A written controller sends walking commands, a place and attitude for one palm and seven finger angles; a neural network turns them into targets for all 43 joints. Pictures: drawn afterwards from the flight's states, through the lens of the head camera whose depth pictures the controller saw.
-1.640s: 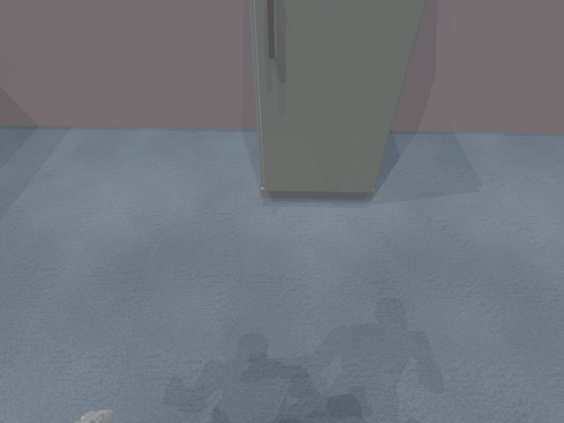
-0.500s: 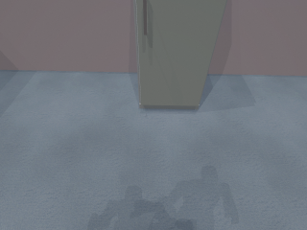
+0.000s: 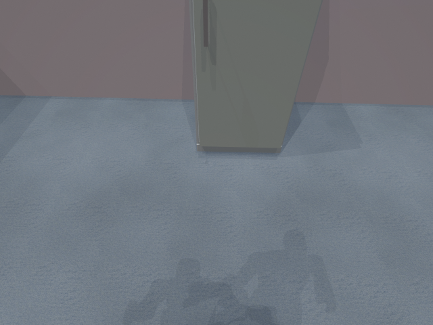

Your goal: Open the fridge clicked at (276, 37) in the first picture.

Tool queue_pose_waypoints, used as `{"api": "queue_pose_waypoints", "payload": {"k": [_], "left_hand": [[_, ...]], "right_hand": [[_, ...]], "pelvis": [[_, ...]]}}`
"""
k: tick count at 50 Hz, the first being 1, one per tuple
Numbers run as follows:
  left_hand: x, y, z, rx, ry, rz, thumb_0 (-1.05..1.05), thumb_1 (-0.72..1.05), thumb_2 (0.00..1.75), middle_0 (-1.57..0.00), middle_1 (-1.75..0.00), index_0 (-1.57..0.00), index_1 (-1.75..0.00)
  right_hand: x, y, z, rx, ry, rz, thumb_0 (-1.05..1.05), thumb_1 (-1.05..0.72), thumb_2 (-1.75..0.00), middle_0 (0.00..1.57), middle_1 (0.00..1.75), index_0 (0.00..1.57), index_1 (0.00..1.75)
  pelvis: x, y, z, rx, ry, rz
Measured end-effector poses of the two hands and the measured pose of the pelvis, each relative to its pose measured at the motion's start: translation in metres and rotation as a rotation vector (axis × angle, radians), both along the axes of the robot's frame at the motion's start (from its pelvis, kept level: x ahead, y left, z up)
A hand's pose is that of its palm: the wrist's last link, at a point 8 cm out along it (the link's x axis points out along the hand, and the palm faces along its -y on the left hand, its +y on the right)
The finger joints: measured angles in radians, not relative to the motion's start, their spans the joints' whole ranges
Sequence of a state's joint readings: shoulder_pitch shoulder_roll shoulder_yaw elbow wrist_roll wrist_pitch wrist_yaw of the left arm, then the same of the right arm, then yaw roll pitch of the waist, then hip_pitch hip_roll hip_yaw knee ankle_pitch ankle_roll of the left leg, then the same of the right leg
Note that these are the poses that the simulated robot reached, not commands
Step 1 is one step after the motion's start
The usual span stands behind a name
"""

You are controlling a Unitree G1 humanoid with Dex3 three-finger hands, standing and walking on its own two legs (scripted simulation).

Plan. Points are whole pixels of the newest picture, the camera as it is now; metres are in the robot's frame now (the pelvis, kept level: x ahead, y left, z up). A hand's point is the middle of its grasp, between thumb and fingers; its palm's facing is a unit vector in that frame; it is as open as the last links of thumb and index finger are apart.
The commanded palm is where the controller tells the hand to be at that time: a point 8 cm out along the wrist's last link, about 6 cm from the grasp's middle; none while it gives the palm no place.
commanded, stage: walk to a spot facing it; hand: left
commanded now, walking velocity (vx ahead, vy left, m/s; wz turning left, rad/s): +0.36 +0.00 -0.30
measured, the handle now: (205, 15) +1.22 +0.12 +0.09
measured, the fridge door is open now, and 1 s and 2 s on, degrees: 0 0 0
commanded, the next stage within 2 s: turn to face it in 1.10 s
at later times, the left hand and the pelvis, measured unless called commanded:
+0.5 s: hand out of the picture +0.07 +0.19 -0.20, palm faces -0.09 -0.99 -0.12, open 7.4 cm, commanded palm none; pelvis +0.11 +0.02 -0.02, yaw -7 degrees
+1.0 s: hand (178, 234) +0.38 +0.13 -0.19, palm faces -0.20 -0.97 -0.16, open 7.3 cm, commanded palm none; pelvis +0.31 -0.03 -0.01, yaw -13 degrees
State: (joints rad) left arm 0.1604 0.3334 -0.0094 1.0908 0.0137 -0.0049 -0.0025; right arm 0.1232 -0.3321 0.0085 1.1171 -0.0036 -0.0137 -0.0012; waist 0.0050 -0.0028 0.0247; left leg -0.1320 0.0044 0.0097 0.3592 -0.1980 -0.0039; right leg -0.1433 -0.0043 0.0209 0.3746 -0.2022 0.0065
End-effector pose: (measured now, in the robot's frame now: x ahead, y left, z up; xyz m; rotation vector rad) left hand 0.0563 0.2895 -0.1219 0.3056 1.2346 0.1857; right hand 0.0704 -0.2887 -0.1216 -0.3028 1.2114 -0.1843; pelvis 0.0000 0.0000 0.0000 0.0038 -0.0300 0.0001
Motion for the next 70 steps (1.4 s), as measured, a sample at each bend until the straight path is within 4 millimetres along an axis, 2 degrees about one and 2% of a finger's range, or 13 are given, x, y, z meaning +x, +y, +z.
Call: {"api": "queue_pose_waypoints", "payload": {"k": [9,18,21,23,26,31,35,39,43,49,58,62,70], "left_hand": [[-0.008,-0.019,-0.016,-0.052,0.048,0.013,0.01,0.91,0.90,-0.20,-0.30,-0.20,-0.30],[-0.033,-0.050,-0.047,-0.171,0.212,0.077,0.01,0.91,0.90,-0.20,-0.30,-0.20,-0.30],[-0.029,-0.051,-0.052,-0.194,0.294,0.061,0.01,0.91,0.90,-0.20,-0.30,-0.20,-0.30],[-0.011,-0.050,-0.051,-0.194,0.321,0.030,0.01,0.91,0.90,-0.20,-0.30,-0.20,-0.30],[0.039,-0.050,-0.050,-0.194,0.284,-0.011,0.01,0.91,0.90,-0.20,-0.30,-0.20,-0.30],[0.158,-0.058,-0.046,-0.170,0.127,-0.099,0.02,0.93,0.90,-0.20,-0.30,-0.20,-0.30],[0.250,-0.071,-0.046,-0.135,-0.012,-0.171,0.02,0.93,0.90,-0.20,-0.30,-0.20,-0.30],[0.301,-0.084,-0.050,-0.112,-0.096,-0.180,0.01,0.93,0.90,-0.19,-0.30,-0.20,-0.30],[0.315,-0.097,-0.044,-0.117,-0.046,-0.190,0.00,0.92,0.90,-0.19,-0.30,-0.20,-0.30],[0.325,-0.109,-0.036,-0.160,0.036,-0.180,0.01,0.93,0.90,-0.20,-0.30,-0.20,-0.30],[0.348,-0.087,-0.053,-0.209,0.147,-0.085,0.01,0.91,0.90,-0.20,-0.30,-0.20,-0.30],[0.375,-0.075,-0.051,-0.184,0.227,-0.119,0.01,0.91,0.90,-0.20,-0.30,-0.20,-0.30],[0.477,-0.085,-0.030,-0.148,0.116,-0.179,0.01,0.91,0.90,-0.19,-0.30,-0.20,-0.30]], "right_hand": [[-0.008,0.019,-0.014,0.047,0.021,-0.034,0.01,-0.91,-0.90,0.20,0.30,0.20,0.30],[-0.030,0.056,-0.036,0.094,0.149,-0.133,0.01,-0.91,-0.90,0.20,0.30,0.20,0.30],[-0.030,0.072,-0.035,0.095,0.139,-0.189,0.01,-0.91,-0.90,0.20,0.30,0.20,0.30],[-0.038,0.083,-0.033,0.098,0.147,-0.234,0.01,-0.91,-0.90,0.20,0.30,0.20,0.30],[-0.058,0.102,-0.028,0.123,0.230,-0.296,0.01,-0.91,-0.90,0.20,0.30,0.20,0.29],[-0.082,0.128,-0.019,0.187,0.419,-0.381,0.01,-0.91,-0.90,0.20,0.30,0.20,0.29],[-0.077,0.129,-0.024,0.226,0.526,-0.440,0.01,-0.91,-0.90,0.20,0.30,0.20,0.30],[-0.031,0.103,-0.043,0.228,0.500,-0.459,0.01,-0.91,-0.90,0.21,0.30,0.20,0.30],[0.065,0.065,-0.046,0.184,0.285,-0.414,0.01,-0.91,-0.90,0.20,0.30,0.20,0.29],[0.207,0.026,-0.027,0.127,-0.011,-0.348,0.01,-0.94,-0.90,0.20,0.29,0.19,0.29],[0.346,0.026,-0.011,0.073,-0.142,-0.240,0.01,-0.93,-0.90,0.20,0.29,0.19,0.29],[0.365,0.042,-0.011,0.082,-0.154,-0.280,0.01,-0.92,-0.90,0.20,0.30,0.19,0.29],[0.332,0.050,-0.013,0.099,0.058,-0.387,-0.01,-0.97,-0.90,0.20,0.30,0.20,0.30]], "pelvis": [[0.017,0.000,-0.006,-0.001,0.007,-0.033],[0.065,0.012,-0.022,-0.029,0.033,-0.062],[0.083,0.019,-0.024,-0.010,0.031,-0.105],[0.095,0.020,-0.023,-0.014,0.021,-0.120],[0.115,0.018,-0.019,-0.018,0.017,-0.138],[0.153,0.008,-0.019,-0.024,0.018,-0.172],[0.191,-0.009,-0.031,-0.028,0.002,-0.202],[0.225,-0.026,-0.043,-0.025,-0.013,-0.214],[0.252,-0.033,-0.030,-0.032,-0.006,-0.220],[0.299,-0.032,-0.013,-0.032,0.014,-0.233],[0.386,-0.013,-0.019,-0.051,0.017,-0.254],[0.416,-0.008,-0.017,-0.027,0.008,-0.303],[0.459,-0.014,-0.002,-0.013,0.029,-0.280]]}}
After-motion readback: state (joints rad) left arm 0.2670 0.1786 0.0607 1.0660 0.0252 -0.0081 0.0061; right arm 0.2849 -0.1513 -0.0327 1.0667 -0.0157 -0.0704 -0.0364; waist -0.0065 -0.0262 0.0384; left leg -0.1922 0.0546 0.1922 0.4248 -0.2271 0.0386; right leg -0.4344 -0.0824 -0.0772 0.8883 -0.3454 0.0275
